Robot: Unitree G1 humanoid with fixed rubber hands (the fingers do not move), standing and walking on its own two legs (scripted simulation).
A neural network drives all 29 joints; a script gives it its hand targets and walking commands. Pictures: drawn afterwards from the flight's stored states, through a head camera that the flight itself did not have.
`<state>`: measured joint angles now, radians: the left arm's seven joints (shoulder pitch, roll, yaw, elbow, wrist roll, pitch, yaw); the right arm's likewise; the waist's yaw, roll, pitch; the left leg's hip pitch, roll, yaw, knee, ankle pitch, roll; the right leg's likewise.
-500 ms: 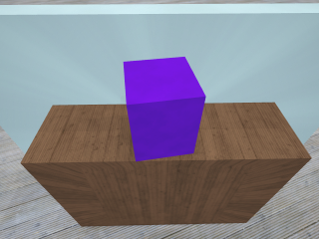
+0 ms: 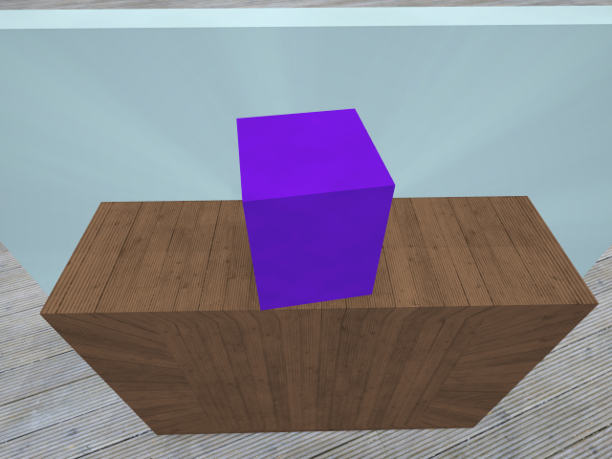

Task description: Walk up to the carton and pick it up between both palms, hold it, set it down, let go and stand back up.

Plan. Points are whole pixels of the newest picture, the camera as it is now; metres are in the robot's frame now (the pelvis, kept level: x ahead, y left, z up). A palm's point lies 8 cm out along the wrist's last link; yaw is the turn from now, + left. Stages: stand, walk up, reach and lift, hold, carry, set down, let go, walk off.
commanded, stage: stand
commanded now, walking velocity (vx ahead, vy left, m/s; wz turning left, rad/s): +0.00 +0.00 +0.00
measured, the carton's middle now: (307, 210) +0.51 +0.04 +0.04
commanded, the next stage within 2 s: none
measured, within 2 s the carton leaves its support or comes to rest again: neither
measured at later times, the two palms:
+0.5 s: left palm out of the picture +0.09 +0.27 -0.11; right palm out of the picture +0.09 -0.29 -0.10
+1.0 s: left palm out of the picture +0.09 +0.27 -0.11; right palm out of the picture +0.09 -0.29 -0.10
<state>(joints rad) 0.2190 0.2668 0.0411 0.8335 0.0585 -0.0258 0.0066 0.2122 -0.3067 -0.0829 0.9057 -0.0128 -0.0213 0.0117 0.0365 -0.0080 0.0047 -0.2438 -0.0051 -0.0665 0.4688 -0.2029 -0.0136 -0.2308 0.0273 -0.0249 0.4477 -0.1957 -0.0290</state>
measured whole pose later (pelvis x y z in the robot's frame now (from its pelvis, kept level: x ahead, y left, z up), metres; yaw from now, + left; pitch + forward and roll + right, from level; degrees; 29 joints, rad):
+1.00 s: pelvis +0.00 +0.00 +0.00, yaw +0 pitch -1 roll +0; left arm 0.22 0.27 0.04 0.83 0.06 -0.03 0.01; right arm 0.21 -0.31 -0.08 0.91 -0.01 -0.02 0.01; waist 0.04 -0.01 0.00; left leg -0.24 -0.01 -0.07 0.47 -0.20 -0.01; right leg -0.23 0.03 -0.02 0.45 -0.20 -0.03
